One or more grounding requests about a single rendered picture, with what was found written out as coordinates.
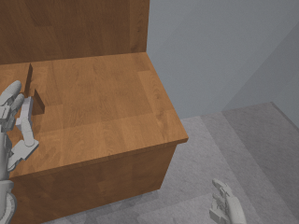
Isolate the tap lever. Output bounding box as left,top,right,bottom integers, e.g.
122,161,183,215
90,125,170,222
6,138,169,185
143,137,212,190
15,96,34,131

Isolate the left robot hand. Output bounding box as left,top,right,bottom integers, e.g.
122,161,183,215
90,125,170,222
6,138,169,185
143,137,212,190
0,80,39,181

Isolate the left robot forearm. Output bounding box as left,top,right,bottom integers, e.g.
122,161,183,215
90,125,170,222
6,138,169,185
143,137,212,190
0,180,18,224

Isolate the right robot hand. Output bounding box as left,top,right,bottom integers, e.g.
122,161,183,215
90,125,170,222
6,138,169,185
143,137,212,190
209,178,248,224

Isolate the counter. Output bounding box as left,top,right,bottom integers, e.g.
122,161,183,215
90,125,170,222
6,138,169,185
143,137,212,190
0,0,189,224

